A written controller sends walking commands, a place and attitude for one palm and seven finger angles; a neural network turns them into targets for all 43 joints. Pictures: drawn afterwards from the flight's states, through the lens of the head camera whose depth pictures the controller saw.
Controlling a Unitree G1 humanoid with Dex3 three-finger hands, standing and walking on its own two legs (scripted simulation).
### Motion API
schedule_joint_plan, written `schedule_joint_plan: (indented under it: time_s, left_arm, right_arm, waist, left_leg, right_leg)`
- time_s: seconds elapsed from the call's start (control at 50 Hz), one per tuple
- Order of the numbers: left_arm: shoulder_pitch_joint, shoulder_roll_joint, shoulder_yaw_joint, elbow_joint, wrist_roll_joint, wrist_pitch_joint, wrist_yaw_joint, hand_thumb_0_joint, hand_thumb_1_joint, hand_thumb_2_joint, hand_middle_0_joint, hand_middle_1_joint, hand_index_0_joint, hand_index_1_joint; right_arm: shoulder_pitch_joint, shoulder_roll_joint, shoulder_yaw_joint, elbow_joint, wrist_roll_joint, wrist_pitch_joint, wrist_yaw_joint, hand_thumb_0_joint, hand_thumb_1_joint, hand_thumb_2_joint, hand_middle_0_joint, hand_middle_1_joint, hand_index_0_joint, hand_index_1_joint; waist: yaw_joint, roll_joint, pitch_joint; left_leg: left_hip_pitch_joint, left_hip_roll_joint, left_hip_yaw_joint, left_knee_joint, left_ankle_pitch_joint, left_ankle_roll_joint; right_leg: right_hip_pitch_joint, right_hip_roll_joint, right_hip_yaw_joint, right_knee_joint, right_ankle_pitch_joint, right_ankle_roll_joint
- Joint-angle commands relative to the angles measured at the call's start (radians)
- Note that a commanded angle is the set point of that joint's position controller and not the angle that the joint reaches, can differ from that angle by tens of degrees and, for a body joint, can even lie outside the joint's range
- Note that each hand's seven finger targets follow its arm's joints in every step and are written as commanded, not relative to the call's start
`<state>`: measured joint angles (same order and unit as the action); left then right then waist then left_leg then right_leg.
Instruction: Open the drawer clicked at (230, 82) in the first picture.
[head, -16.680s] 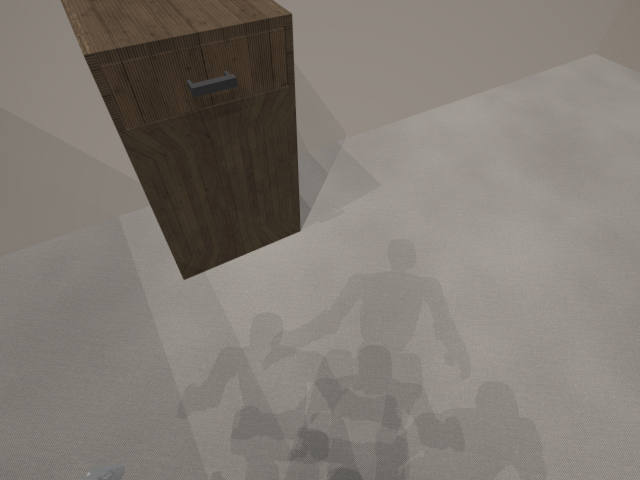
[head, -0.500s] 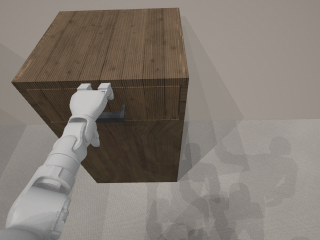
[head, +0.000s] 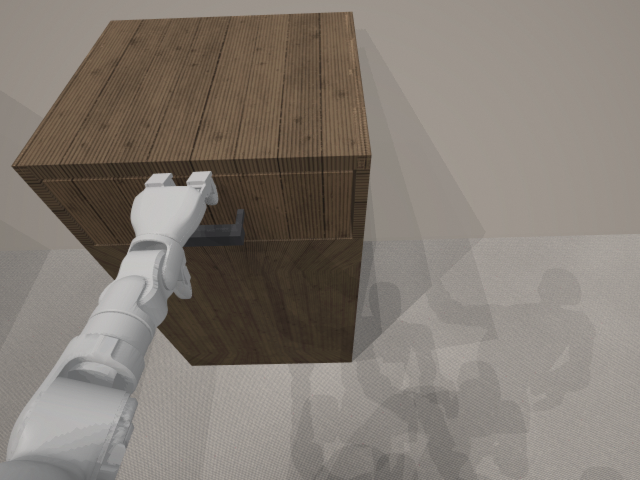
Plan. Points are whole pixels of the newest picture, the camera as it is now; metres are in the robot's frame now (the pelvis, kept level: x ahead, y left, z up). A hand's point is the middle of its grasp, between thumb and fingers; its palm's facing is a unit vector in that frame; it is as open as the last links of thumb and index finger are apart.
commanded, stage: lower the fingers behind the handle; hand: left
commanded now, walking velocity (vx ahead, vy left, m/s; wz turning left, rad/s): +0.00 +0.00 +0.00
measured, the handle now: (207, 225) +0.49 +0.19 -0.01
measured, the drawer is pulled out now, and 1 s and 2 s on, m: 0.00 0.00 0.00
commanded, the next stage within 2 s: lift the fingers back up to retry in 1.44 s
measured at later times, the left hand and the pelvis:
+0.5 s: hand (183, 247) +0.44 +0.22 +0.00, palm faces -0.05 -0.03 -1.00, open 13.8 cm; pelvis +0.00 +0.01 -0.01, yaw +0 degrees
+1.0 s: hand (184, 250) +0.44 +0.22 +0.00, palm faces -0.02 +0.00 -1.00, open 13.8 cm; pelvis -0.02 +0.01 -0.02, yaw +0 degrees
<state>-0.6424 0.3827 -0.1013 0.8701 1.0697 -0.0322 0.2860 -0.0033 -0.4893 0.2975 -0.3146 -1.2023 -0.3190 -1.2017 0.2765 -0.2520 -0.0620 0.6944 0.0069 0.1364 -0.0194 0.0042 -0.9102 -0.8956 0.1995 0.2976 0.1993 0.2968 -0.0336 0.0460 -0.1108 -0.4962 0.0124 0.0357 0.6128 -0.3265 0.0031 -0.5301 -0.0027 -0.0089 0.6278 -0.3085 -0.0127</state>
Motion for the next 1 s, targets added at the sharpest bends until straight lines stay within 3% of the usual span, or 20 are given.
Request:
schedule_joint_plan:
  time_s: [0.0, 0.06, 0.08, 0.14, 0.2, 0.34, 0.4, 0.46, 0.48, 0.52, 0.56, 0.64, 0.7, 0.74, 0.76, 0.82, 0.88, 0.9, 0.98]
  left_arm:
    - [-0.363, 0.251, 0.107, -0.16, -0.009, -0.01, 0.033, 0.0, -0.5, 0.3, -0.3, -1.2, -0.3, -1.2]
    - [-0.371, 0.222, 0.079, -0.184, -0.001, -0.03, 0.037, 0.0, -0.5, 0.3, -0.3, -1.2, -0.3, -1.2]
    - [-0.379, 0.213, 0.072, -0.175, 0.002, -0.033, 0.041, 0.0, -0.5, 0.3, -0.3, -1.2, -0.3, -1.2]
    - [-0.437, 0.226, 0.077, -0.183, 0.009, -0.05, 0.063, 0.0, -0.5, 0.3, -0.3, -1.2, -0.3, -1.2]
    - [-0.432, 0.273, 0.124, -0.161, 0.014, -0.056, 0.089, 0.0, -0.5, 0.3, -0.3, -1.2, -0.3, -1.2]
    - [-0.457, 0.237, 0.085, -0.088, 0.019, -0.025, 0.108, 0.0, -0.5, 0.3, -0.3, -1.2, -0.3, -1.2]
    - [-0.443, 0.247, 0.106, -0.095, 0.015, -0.041, 0.099, 0.0, -0.5, 0.3, -0.3, -1.2, -0.3, -1.2]
    - [-0.416, 0.201, 0.071, -0.061, 0.019, -0.041, 0.103, 0.0, -0.5, 0.3, -0.3, -1.2, -0.3, -1.2]
    - [-0.415, 0.188, 0.064, -0.057, 0.019, -0.04, 0.104, 0.0, -0.5, 0.3, -0.3, -1.2, -0.3, -1.2]
    - [-0.383, 0.225, 0.099, -0.042, 0.022, -0.038, 0.107, 0.0, -0.5, 0.3, -0.3, -1.2, -0.3, -1.2]
    - [-0.392, 0.169, 0.056, -0.035, 0.025, -0.029, 0.109, 0.0, -0.5, 0.3, -0.3, -1.2, -0.3, -1.2]
    - [-0.382, 0.161, 0.051, -0.014, 0.025, -0.012, 0.112, 0.0, -0.5, 0.3, -0.3, -1.2, -0.3, -1.2]
    - [-0.393, 0.148, 0.04, 0.014, 0.023, -0.002, 0.107, 0.0, -0.5, 0.3, -0.3, -1.2, -0.3, -1.2]
    - [-0.394, 0.129, 0.023, 0.009, 0.024, 0.0, 0.106, 0.0, -0.5, 0.3, -0.3, -1.2, -0.3, -1.2]
    - [-0.373, 0.145, 0.037, 0.028, 0.027, 0.005, 0.106, 0.0, -0.5, 0.3, -0.3, -1.2, -0.3, -1.2]
    - [-0.37, 0.12, 0.014, 0.065, 0.019, 0.012, 0.097, 0.0, -0.5, 0.3, -0.3, -1.2, -0.3, -1.2]
    - [-0.391, 0.138, 0.015, 0.083, 0.023, 0.021, 0.091, 0.0, -0.5, 0.3, -0.3, -1.2, -0.3, -1.2]
    - [-0.395, 0.157, 0.032, 0.078, 0.023, 0.018, 0.089, 0.0, -0.5, 0.3, -0.3, -1.2, -0.3, -1.2]
    - [-0.38, 0.133, 0.005, 0.104, 0.025, 0.027, 0.079, 0.0, -0.5, 0.3, -0.3, -1.2, -0.3, -1.2]
  right_arm:
    - [0.044, -0.134, -0.046, -0.094, -0.005, -0.024, -0.018, 0.0, -0.9, -0.9, 0.2, 0.3, 0.2, 0.3]
    - [0.046, -0.131, -0.05, -0.1, -0.005, -0.028, -0.018, 0.0, -0.9, -0.9, 0.2, 0.3, 0.2, 0.3]
    - [0.05, -0.131, -0.051, -0.094, -0.006, -0.029, -0.019, 0.0, -0.9, -0.9, 0.2, 0.3, 0.2, 0.3]
    - [0.065, -0.133, -0.054, -0.084, -0.008, -0.034, -0.019, 0.0, -0.9, -0.9, 0.2, 0.3, 0.2, 0.3]
    - [0.076, -0.135, -0.055, -0.073, -0.015, -0.036, -0.019, 0.0, -0.9, -0.9, 0.2, 0.3, 0.2, 0.3]
    - [0.094, -0.139, -0.057, -0.059, -0.014, -0.04, -0.014, 0.0, -0.9, -0.9, 0.2, 0.3, 0.2, 0.3]
    - [0.106, -0.139, -0.06, -0.064, -0.019, -0.04, -0.015, 0.0, -0.9, -0.9, 0.2, 0.3, 0.2, 0.3]
    - [0.111, -0.138, -0.06, -0.057, -0.019, -0.038, -0.01, 0.0, -0.9, -0.9, 0.2, 0.3, 0.2, 0.3]
    - [0.116, -0.138, -0.063, -0.055, -0.02, -0.038, -0.008, 0.0, -0.9, -0.9, 0.2, 0.3, 0.2, 0.3]
    - [0.12, -0.143, -0.062, -0.057, -0.02, -0.035, -0.005, 0.0, -0.9, -0.9, 0.2, 0.3, 0.2, 0.3]
    - [0.123, -0.138, -0.063, -0.056, -0.021, -0.034, -0.003, 0.0, -0.9, -0.9, 0.2, 0.3, 0.2, 0.3]
    - [0.123, -0.141, -0.062, -0.058, -0.019, -0.03, 0.002, 0.0, -0.9, -0.9, 0.2, 0.3, 0.2, 0.3]
    - [0.124, -0.143, -0.057, -0.061, -0.018, -0.029, 0.001, 0.0, -0.9, -0.9, 0.2, 0.3, 0.2, 0.3]
    - [0.127, -0.14, -0.058, -0.062, -0.019, -0.031, 0.002, 0.0, -0.9, -0.9, 0.2, 0.3, 0.2, 0.3]
    - [0.127, -0.141, -0.057, -0.061, -0.019, -0.03, 0.001, 0.0, -0.9, -0.9, 0.2, 0.3, 0.2, 0.3]
    - [0.128, -0.143, -0.051, -0.067, -0.017, -0.033, 0.0, 0.0, -0.9, -0.9, 0.2, 0.3, 0.2, 0.3]
    - [0.132, -0.146, -0.045, -0.069, -0.015, -0.037, -0.006, 0.0, -0.9, -0.9, 0.2, 0.3, 0.2, 0.3]
    - [0.135, -0.149, -0.045, -0.071, -0.015, -0.038, -0.007, 0.0, -0.9, -0.9, 0.2, 0.3, 0.2, 0.3]
    - [0.142, -0.147, -0.042, -0.075, -0.015, -0.042, -0.009, 0.0, -0.9, -0.9, 0.2, 0.3, 0.2, 0.3]
  waist:
    - [-0.001, -0.09, -0.345]
    - [-0.008, -0.056, -0.34]
    - [-0.02, -0.072, -0.327]
    - [-0.031, -0.041, -0.331]
    - [-0.026, -0.039, -0.368]
    - [-0.05, -0.037, -0.366]
    - [-0.039, -0.027, -0.42]
    - [-0.05, -0.019, -0.365]
    - [-0.051, -0.031, -0.37]
    - [-0.037, -0.038, -0.384]
    - [-0.051, -0.053, -0.365]
    - [-0.049, -0.04, -0.356]
    - [-0.055, -0.063, -0.319]
    - [-0.056, -0.037, -0.331]
    - [-0.051, -0.046, -0.325]
    - [-0.065, -0.088, -0.294]
    - [-0.071, -0.099, -0.274]
    - [-0.063, -0.082, -0.288]
    - [-0.072, -0.086, -0.283]
  left_leg:
    - [0.099, -0.048, 0.02, -0.027, 0.363, 0.04]
    - [0.102, -0.049, 0.021, -0.02, 0.343, 0.041]
    - [0.1, -0.047, 0.02, -0.015, 0.334, 0.042]
    - [0.102, -0.045, 0.011, -0.005, 0.314, 0.04]
    - [0.089, -0.048, 0.01, 0.011, 0.327, 0.04]
    - [0.054, -0.046, 0.009, 0.035, 0.302, 0.04]
    - [0.063, -0.047, 0.004, 0.053, 0.341, 0.04]
    - [0.051, -0.04, 0.002, 0.06, 0.331, 0.037]
    - [0.051, -0.038, 0.001, 0.063, 0.323, 0.038]
    - [0.039, -0.039, 0.003, 0.07, 0.336, 0.038]
    - [0.033, -0.036, 0.001, 0.074, 0.334, 0.038]
    - [0.027, -0.035, -0.001, 0.078, 0.309, 0.037]
    - [0.005, -0.033, -0.009, 0.077, 0.277, 0.037]
    - [0.014, -0.031, -0.006, 0.084, 0.268, 0.036]
    - [0.005, -0.031, -0.007, 0.087, 0.258, 0.036]
    - [-0.033, -0.032, -0.007, 0.094, 0.21, 0.04]
    - [-0.067, -0.033, -0.007, 0.099, 0.161, 0.043]
    - [-0.07, -0.034, -0.008, 0.101, 0.172, 0.042]
    - [-0.095, -0.033, -0.004, 0.123, 0.15, 0.042]
  right_leg:
    - [0.258, 0.022, 0.004, -0.047, 0.422, -0.022]
    - [0.219, 0.024, 0.005, -0.044, 0.392, -0.022]
    - [0.202, 0.025, 0.004, -0.045, 0.383, -0.021]
    - [0.159, 0.027, 0.003, -0.037, 0.338, -0.024]
    - [0.17, 0.028, 0.005, -0.023, 0.355, -0.025]
    - [0.119, 0.032, 0.001, -0.007, 0.334, -0.022]
    - [0.133, 0.034, 0.001, 0.011, 0.364, -0.025]
    - [0.074, 0.038, -0.008, 0.017, 0.335, -0.027]
    - [0.067, 0.038, -0.007, 0.016, 0.324, -0.026]
    - [0.079, 0.039, -0.006, 0.027, 0.337, -0.028]
    - [0.057, 0.04, -0.011, 0.027, 0.334, -0.027]
    - [0.03, 0.042, -0.013, 0.032, 0.294, -0.029]
    - [0.002, 0.044, -0.019, 0.032, 0.253, -0.032]
    - [-0.016, 0.044, -0.019, 0.038, 0.24, -0.032]
    - [-0.02, 0.044, -0.019, 0.041, 0.23, -0.032]
    - [-0.038, 0.043, -0.018, 0.04, 0.2, -0.028]
    - [-0.062, 0.042, -0.018, 0.043, 0.157, -0.027]
    - [-0.055, 0.041, -0.016, 0.051, 0.163, -0.03]
    - [-0.087, 0.041, -0.017, 0.064, 0.15, -0.028]
